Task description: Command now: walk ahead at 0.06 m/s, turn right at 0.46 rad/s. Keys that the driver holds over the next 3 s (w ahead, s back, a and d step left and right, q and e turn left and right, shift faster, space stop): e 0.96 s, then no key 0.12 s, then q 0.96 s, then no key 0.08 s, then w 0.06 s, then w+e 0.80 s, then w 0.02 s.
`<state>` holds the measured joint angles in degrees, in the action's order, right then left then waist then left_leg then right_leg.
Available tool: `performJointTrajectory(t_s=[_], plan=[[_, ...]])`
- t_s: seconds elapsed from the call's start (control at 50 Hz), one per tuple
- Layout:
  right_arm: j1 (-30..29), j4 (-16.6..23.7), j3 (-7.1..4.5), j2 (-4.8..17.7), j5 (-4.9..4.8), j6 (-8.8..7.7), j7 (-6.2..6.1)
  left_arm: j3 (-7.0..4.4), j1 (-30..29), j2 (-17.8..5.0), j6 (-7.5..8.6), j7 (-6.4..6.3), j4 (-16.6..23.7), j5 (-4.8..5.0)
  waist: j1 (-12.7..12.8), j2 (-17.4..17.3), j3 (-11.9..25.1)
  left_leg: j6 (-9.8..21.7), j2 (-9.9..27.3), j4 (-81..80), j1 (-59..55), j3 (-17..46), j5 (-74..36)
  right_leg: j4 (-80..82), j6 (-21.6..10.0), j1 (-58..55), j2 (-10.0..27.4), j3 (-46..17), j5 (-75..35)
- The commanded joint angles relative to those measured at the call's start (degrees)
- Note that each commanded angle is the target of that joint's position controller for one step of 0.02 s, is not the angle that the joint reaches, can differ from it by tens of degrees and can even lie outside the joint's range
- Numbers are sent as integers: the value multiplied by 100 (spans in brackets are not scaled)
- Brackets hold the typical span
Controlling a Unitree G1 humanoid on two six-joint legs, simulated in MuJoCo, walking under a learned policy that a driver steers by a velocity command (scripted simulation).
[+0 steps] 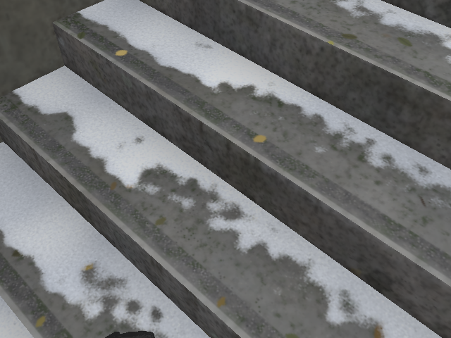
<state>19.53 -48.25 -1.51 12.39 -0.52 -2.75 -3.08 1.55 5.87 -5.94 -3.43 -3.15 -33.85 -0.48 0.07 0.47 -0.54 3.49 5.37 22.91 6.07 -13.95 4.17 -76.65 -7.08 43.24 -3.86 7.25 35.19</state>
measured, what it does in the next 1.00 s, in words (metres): climbs, turning right: left foot, then right foot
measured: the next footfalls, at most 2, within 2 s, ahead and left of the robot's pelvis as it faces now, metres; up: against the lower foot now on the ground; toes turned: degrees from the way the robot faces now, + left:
left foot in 0.56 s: +0.25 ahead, +0.06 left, +0.00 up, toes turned -20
right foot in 0.98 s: +0.08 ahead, -0.11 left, +0.00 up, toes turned -36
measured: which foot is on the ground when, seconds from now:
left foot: up 0.00-0.54, down 0.56-0.96, up 0.98-1.00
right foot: down 0.00-0.54, up 0.56-0.96, down 0.98-1.00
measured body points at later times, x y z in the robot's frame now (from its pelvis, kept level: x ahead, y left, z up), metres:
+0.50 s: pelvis +0.11 +0.00 +0.12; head +0.14 -0.02 +0.57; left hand +0.28 +0.22 +0.02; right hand +0.22 -0.25 +0.02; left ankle +0.22 +0.08 -0.57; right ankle +0.06 -0.06 -0.60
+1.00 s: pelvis +0.10 +0.00 +0.11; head +0.11 -0.02 +0.56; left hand +0.38 +0.10 +0.02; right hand +0.08 -0.30 +0.01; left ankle +0.21 +0.07 -0.60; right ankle +0.05 -0.08 -0.61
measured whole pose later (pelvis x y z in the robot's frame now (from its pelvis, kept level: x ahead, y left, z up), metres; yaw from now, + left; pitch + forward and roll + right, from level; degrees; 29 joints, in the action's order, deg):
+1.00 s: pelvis +0.10 +0.00 +0.11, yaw -35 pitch +0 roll +0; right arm 12.6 -34.0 -3.2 13.5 2.1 1.3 -3.3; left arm -2.9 10.5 -11.6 -2.0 -0.8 -35.5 -1.4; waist -0.6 -2.0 -0.8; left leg 0.6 6.8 46.2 25.6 -10.4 22.4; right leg -41.6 -1.9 20.0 -1.1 1.2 22.4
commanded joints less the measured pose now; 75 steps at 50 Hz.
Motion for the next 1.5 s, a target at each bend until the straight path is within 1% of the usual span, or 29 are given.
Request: performJointTrajectory(t_s=[0.02,0.04,0.1,0.18,0.24,0.32,0.36,0.44,0.52,0.54,0.56,0.58,0.6,0.64,0.72,0.84,0.94,0.96,0.98,1.0,1.02,1.06,1.1,1.18,1.26,1.3,1.32,1.34,1.5], plan=[[-917,1473,-196,482,313,97,320,-669,869,-1662,24,-120,232,-84,548,1255,1680,-243,-881,5736,2789,1055,1105,4996,-1366,-2657,1114,-6169,-1715],[-777,1710,-55,-2,577,164,426,-691,227,-1654,71,-122,411,-115,133,848,1291,-285,-995,7703,3576,2085,1664,5463,-1590,-2174,1589,-6410,-2220],[-451,1725,13,-60,465,138,188,-443,-235,-807,328,-4,-13,-103,-598,-156,-457,-302,-618,7757,4055,1861,818,4521,-837,-243,808,-3771,-1269],[-405,1750,83,-101,438,207,76,-506,522,-981,440,106,-550,-65,-468,87,40,-289,-584,7672,4472,1652,496,4246,-615,-1326,458,-2629,-2535],[-1003,1991,160,-209,516,206,130,-593,995,-1071,411,-82,-724,-13,-169,94,95,-457,-470,6795,5023,1750,270,4257,-506,-2171,477,-2872,-3049],[-1655,2168,225,-106,228,270,246,-707,1072,-1350,152,-329,-293,-94,325,296,482,-762,-625,4459,4800,1157,1039,4842,-283,-3267,686,-3100,-3879],[-1641,2058,215,-124,128,258,256,-753,1139,-1359,192,-239,-136,-189,471,801,796,-625,-667,3934,4241,1244,1041,4741,-118,-3677,808,-3163,-4903],[-1406,1886,138,-56,152,209,228,-731,756,-1241,305,-103,121,-197,309,699,842,-317,-827,3179,3058,1283,1131,4447,-226,-3293,794,-3122,-6277],[-739,1751,21,103,-100,111,51,-778,359,-1374,315,2,265,-159,-194,696,678,-327,-961,520,1192,1306,803,4108,-27,-3072,465,-3263,-6174],[-421,1663,-92,334,-8,71,-31,-733,342,-1236,401,75,309,-41,-326,293,844,-217,-499,-157,253,1669,109,3314,155,-2683,214,-3040,-5150],[-601,1832,-147,717,121,79,-147,-649,881,-806,467,124,313,102,-47,-1075,1081,240,1112,-75,-812,3043,-2172,1932,456,-1523,-198,-2109,-1341],[-569,1947,-194,874,207,132,-174,-768,1147,-1331,392,68,293,109,-86,-1793,1559,1419,2100,151,-680,4166,-4105,439,794,-895,-694,-1196,557],[-491,2030,-131,476,270,143,-143,-840,1146,-1602,345,39,117,-62,-73,-911,1565,1702,2033,283,-462,3983,-3775,-596,990,-746,-265,-1076,362],[-813,2116,13,145,309,132,-199,-786,420,-1430,268,100,166,-141,-83,-319,855,1292,1309,-14,191,3278,-945,-1101,1184,-334,-33,-1231,-527],[-1061,2061,-18,331,296,97,-235,-704,428,-1189,25,279,216,-150,98,-455,423,994,671,-81,834,2080,-147,-985,1305,-412,-12,-1053,-1448],[-1054,2059,-178,619,355,61,-138,-633,275,-1080,-22,272,274,-126,-5,-1194,595,961,1002,5,1040,1512,59,974,1040,-1416,375,-614,-1055],[-818,1848,-347,826,255,317,-104,-587,542,-989,133,247,166,-23,-14,-912,536,597,1111,425,1258,1283,990,4088,540,-2765,240,-109,-1185],[-532,1649,-381,794,262,379,-37,-607,672,-1069,226,248,76,-45,2,-302,342,302,848,1213,1535,890,1071,4792,522,-3046,147,-388,-1529],[-303,1639,-338,499,277,420,43,-668,886,-1385,340,242,118,-128,60,1117,351,-142,432,2839,2783,462,2319,5477,273,-3729,1187,-2250,-2181],[-968,2067,-248,318,165,413,18,-845,951,-1900,308,83,337,-167,479,2274,554,-499,-249,3854,3394,940,2955,5917,-704,-3210,2326,-4009,-3097],[-1123,1997,-258,308,216,419,-24,-793,835,-1701,317,52,414,-166,430,1438,357,-645,-126,4827,3173,1431,2504,6157,-1149,-2634,2370,-4011,-2592],[-1116,1756,-245,276,195,404,17,-581,236,-1210,331,48,482,-210,45,756,-43,-694,-85,5208,3116,1491,1696,5905,-870,-2210,1756,-2931,-2077],[-852,1494,-308,334,276,460,78,-454,113,-894,435,23,484,-132,-48,587,152,-620,-227,5602,2956,1387,1309,5496,-752,-2438,1444,-2345,-3247],[-780,1253,-85,-77,78,486,237,-314,1049,-640,482,-91,14,-219,214,552,180,-494,-317,2743,2605,1206,2300,5594,-432,-3595,1295,-1949,-3152],[-279,1041,-158,45,87,384,95,-490,753,-1061,500,-139,-70,-66,-40,710,330,-176,-648,539,967,873,1174,4947,-329,-3113,1357,-1585,-4156],[-153,1125,-225,420,185,267,89,-528,690,-1036,535,-54,-19,-28,-90,-92,466,-41,-27,387,261,1790,-531,4202,64,-2336,1020,-1260,-3228],[-195,1173,-297,706,166,220,70,-456,742,-710,474,3,38,71,55,-1086,511,531,586,212,259,2862,-1024,3824,415,-1791,402,-693,-1764],[-32,1251,-300,594,146,185,73,-469,742,-788,403,3,-30,68,-138,-1375,459,1047,1076,-168,491,3666,-1291,3448,620,-1879,253,-605,-1180],[-357,1357,-469,704,255,277,-42,-500,536,-679,363,24,54,-41,-114,-714,516,1097,506,72,743,3331,-1032,2449,719,-1518,145,-831,-460]])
